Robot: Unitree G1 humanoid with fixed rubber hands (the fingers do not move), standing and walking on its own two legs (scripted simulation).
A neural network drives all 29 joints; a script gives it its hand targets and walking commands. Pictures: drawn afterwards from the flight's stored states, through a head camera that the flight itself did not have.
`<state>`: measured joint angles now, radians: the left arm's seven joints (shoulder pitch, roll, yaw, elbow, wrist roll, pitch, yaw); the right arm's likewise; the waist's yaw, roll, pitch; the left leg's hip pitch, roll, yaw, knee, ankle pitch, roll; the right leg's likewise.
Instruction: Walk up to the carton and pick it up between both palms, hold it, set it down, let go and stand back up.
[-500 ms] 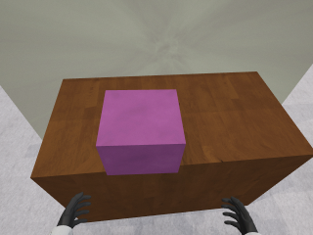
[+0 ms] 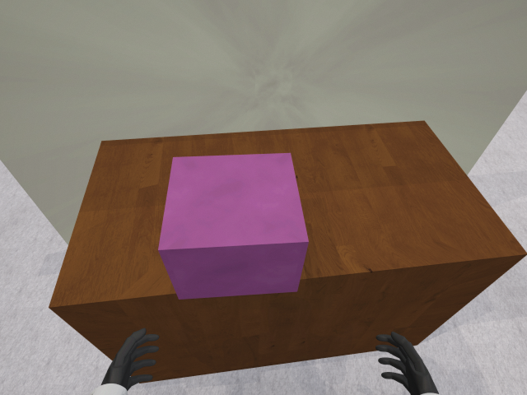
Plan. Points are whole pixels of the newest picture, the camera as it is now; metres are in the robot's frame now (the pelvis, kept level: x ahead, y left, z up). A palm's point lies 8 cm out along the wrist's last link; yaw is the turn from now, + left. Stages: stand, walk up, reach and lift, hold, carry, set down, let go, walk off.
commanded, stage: let go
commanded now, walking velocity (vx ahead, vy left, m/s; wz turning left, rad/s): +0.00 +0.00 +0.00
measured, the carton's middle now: (235, 225) +0.43 +0.08 -0.04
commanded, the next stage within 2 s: stand in 0.36 s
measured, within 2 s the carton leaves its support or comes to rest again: neither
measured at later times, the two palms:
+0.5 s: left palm (113, 385) +0.15 +0.24 -0.08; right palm out of the picture +0.12 -0.23 -0.12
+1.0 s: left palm out of the picture +0.01 +0.24 -0.13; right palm out of the picture +0.08 -0.22 -0.14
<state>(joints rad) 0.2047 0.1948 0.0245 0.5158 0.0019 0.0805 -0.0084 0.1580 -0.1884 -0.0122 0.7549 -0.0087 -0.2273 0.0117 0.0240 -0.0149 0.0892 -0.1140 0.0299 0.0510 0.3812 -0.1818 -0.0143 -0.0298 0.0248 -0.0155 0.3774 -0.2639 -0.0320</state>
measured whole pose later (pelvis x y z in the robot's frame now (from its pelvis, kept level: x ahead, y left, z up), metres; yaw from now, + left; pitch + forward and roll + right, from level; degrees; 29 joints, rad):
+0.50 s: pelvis +0.00 +0.00 -0.01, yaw +2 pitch -1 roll +0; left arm 0.17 0.20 0.02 0.59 0.04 0.03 -0.01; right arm 0.21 -0.20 -0.03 0.76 -0.03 -0.03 0.03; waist 0.01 0.01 0.04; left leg -0.24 0.02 0.02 0.48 -0.22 -0.01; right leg -0.14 0.02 -0.05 0.46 -0.30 -0.03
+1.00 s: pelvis +0.00 +0.01 -0.01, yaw +6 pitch -1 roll +0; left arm 0.35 0.17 0.05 0.88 0.03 0.00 0.03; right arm 0.30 -0.17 -0.04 0.90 -0.03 0.01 0.00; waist 0.01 0.01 -0.02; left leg -0.27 -0.01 -0.05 0.48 -0.20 0.00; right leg -0.12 -0.01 -0.12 0.44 -0.31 -0.02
